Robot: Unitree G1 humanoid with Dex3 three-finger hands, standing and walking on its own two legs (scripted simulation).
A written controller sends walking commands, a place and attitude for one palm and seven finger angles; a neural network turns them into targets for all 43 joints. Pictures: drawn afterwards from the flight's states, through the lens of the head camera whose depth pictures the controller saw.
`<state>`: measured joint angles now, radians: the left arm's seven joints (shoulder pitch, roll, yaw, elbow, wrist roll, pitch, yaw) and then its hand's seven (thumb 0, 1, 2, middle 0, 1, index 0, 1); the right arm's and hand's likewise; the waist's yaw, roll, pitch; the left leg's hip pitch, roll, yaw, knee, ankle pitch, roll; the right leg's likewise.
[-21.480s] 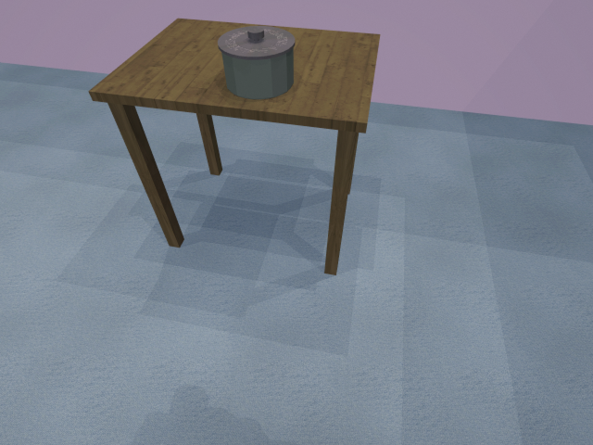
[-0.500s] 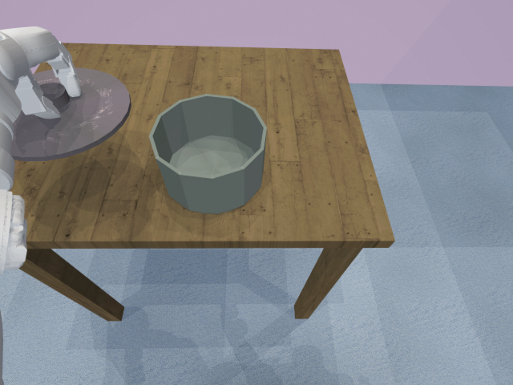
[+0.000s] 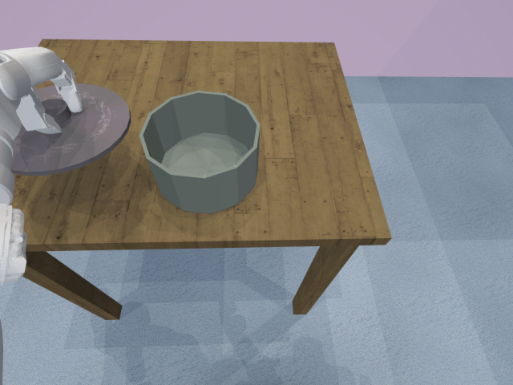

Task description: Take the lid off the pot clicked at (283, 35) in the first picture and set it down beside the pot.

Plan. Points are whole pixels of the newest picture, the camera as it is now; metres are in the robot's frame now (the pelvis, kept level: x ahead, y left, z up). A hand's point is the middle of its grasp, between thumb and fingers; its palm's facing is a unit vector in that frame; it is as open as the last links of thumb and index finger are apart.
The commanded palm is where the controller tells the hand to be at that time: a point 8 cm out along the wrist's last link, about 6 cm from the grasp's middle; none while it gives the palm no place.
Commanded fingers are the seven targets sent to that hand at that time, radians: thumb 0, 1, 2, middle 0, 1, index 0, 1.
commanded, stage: lower the lid onto the table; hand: left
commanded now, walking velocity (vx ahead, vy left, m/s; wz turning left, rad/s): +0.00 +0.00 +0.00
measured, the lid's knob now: (53, 112) +0.50 +0.29 +0.13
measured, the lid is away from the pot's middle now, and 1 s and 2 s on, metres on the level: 0.22 0.22 0.23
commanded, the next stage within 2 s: open the fingers wide in 1.76 s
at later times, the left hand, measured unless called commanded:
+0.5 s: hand (42, 131) +0.47 +0.30 +0.12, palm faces -0.47 -0.09 -0.88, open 7.3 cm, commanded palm +0.50 +0.29 +0.19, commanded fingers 0.00 0.73 0.87 -0.93 -1.05 -0.89 -1.02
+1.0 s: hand (60, 141) +0.48 +0.29 +0.09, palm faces -0.51 -0.11 -0.85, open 7.3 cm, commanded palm +0.52 +0.30 +0.15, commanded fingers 0.00 0.73 0.87 -0.93 -1.05 -0.89 -1.02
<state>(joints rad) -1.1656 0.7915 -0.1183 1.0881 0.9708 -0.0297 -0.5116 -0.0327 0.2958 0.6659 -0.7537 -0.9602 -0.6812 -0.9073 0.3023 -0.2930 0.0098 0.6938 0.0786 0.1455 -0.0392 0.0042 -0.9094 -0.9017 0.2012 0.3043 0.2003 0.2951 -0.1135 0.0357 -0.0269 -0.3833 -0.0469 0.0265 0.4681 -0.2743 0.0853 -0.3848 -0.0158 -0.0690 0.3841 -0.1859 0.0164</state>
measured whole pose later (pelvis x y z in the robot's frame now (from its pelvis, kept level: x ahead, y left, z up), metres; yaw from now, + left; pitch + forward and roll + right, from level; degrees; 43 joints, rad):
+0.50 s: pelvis +0.00 +0.00 +0.00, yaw +0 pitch +12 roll -2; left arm -1.13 0.81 -0.12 1.14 0.97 -0.09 -0.48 -0.03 0.30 0.67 -0.75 -0.96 -0.68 -0.91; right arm 0.32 -0.30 0.01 0.71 0.08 0.15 -0.06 0.00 -0.91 -0.90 0.20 0.30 0.20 0.30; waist -0.12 0.03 -0.03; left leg -0.43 -0.04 0.03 0.52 -0.29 0.09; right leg -0.43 -0.01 -0.07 0.43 -0.20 0.02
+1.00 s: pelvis +0.00 +0.01 -0.01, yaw -2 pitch +15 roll -3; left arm -1.14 0.81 -0.09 1.24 0.99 -0.12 -0.43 -0.03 0.30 0.67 -0.75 -0.96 -0.67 -0.91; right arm 0.37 -0.29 0.02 0.73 0.08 0.13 -0.08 0.00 -0.91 -0.90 0.20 0.30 0.20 0.30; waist -0.15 0.03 -0.05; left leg -0.51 -0.03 0.05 0.58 -0.33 0.10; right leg -0.51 -0.01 -0.05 0.48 -0.22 0.02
